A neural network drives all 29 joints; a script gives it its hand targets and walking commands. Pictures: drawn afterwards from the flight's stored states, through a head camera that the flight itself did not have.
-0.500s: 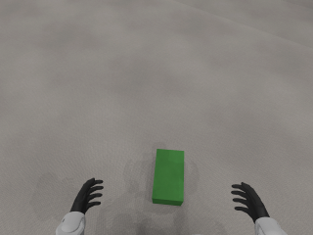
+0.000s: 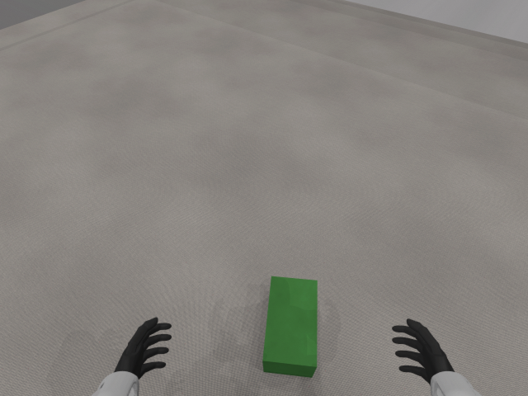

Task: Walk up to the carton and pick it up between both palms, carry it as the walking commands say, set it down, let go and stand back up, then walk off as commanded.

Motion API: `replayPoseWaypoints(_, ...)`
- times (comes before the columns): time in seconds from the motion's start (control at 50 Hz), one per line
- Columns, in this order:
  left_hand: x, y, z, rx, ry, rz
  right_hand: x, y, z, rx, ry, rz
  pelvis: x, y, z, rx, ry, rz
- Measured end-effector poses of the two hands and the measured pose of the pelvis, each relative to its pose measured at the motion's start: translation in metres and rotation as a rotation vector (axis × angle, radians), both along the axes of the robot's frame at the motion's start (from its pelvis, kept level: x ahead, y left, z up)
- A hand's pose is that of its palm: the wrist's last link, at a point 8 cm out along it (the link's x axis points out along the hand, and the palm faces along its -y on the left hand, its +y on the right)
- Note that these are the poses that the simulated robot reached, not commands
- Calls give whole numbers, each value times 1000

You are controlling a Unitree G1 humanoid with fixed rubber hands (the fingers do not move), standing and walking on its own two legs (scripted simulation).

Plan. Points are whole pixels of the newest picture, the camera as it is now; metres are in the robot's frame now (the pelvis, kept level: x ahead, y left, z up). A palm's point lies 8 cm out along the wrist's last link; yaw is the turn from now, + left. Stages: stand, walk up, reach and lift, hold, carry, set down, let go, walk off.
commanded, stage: stand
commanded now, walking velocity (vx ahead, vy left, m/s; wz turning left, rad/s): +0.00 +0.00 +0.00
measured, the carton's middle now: (291, 325) +0.43 -0.05 -0.69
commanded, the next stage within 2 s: walk off in 1.84 s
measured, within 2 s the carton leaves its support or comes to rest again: neither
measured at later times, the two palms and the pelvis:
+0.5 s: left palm out of the picture +0.13 +0.28 -0.09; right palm (476, 380) +0.16 -0.29 -0.09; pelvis +0.02 -0.01 +0.00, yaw +2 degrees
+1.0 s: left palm out of the picture +0.10 +0.28 -0.09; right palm out of the picture +0.12 -0.31 -0.09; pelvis +0.01 -0.02 +0.01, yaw +2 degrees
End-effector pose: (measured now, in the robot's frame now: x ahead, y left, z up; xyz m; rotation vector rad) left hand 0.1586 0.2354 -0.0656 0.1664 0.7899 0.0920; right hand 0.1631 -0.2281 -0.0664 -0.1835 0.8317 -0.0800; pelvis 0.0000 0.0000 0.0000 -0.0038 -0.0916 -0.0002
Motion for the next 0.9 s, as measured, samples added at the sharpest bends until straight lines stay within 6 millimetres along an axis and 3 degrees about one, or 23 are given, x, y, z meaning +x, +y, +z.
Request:
replayPoseWaypoints(0.26, -32, 49, -17, 195, 155, 66, -4, -56, -15, -162, 49, -9, 9, -7, -1, -3, 88, 19)
replayPoseWaypoints(0.56, -34, 43, -23, 195, 198, 82, -7, -69, -24, -180, 114, 4, 17, -15, 1, -1, 80, 30)
replayPoseWaypoints(0.9, -49, 46, -23, 201, 241, 92, -31, -82, -27, -198, 172, -10, 9, -19, 5, 1, 61, 27)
